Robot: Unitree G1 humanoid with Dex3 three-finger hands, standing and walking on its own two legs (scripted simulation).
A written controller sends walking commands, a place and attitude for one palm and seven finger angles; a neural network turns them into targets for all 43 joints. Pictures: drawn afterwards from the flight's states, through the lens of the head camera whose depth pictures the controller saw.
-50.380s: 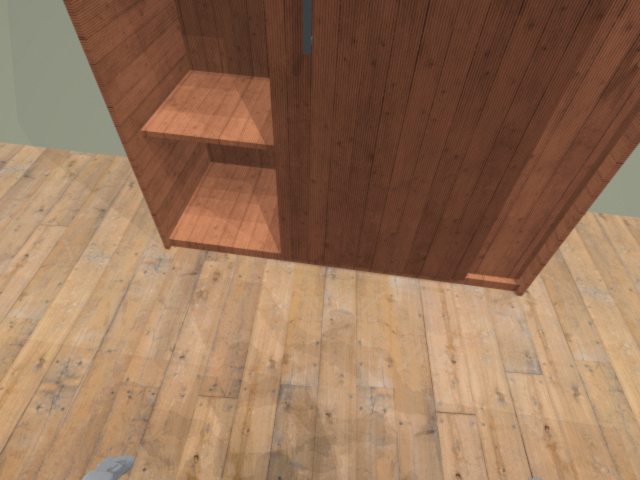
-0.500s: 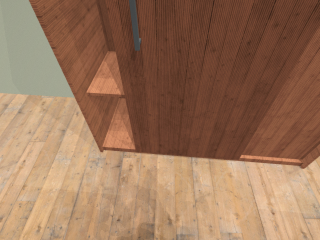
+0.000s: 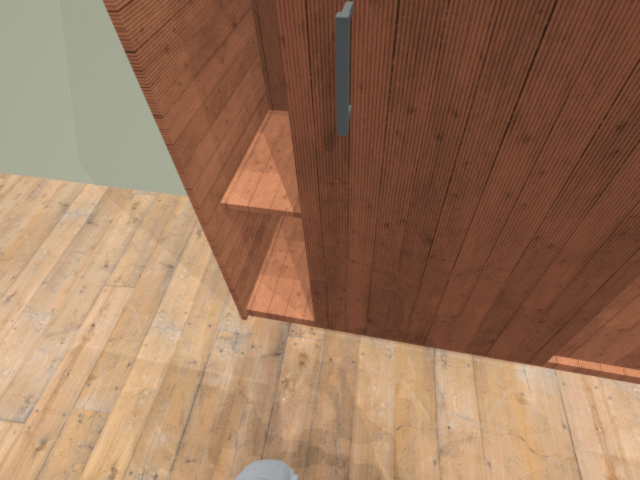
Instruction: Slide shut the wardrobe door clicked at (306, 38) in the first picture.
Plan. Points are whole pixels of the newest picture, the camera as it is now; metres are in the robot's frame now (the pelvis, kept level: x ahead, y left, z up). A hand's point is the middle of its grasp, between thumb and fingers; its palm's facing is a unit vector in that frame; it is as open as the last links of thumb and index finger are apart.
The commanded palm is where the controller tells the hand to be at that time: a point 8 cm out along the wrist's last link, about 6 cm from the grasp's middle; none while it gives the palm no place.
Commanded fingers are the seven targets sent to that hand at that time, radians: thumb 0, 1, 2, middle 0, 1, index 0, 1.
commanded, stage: take the last steps up to it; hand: right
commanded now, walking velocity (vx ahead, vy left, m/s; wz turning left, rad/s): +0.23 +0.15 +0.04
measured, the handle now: (345, 73) +0.61 +0.02 +0.19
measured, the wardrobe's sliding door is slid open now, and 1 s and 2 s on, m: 0.25 0.25 0.25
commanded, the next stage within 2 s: come to a stop and stand still in 0.16 s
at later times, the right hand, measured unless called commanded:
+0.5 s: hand (418, 434) +0.23 -0.11 -0.18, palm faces +0.05 +0.98 -0.19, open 7.3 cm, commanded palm none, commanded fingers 0.00 -0.90 -0.90 0.20 0.30 0.20 0.30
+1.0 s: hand (453, 424) +0.24 -0.17 -0.17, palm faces +0.07 +0.97 -0.24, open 7.4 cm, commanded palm none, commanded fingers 0.00 -0.90 -0.90 0.20 0.30 0.20 0.30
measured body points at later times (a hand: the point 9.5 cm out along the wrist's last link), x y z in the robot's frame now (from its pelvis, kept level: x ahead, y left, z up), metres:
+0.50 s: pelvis +0.17 +0.07 +0.00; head +0.22 +0.07 +0.44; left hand +0.21 +0.31 -0.15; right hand +0.22 -0.17 -0.16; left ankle +0.14 +0.19 -0.73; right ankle +0.11 -0.06 -0.72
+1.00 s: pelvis +0.19 +0.04 +0.00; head +0.27 +0.03 +0.45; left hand +0.30 +0.28 -0.14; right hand +0.24 -0.22 -0.15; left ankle +0.12 +0.19 -0.65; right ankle +0.22 -0.05 -0.73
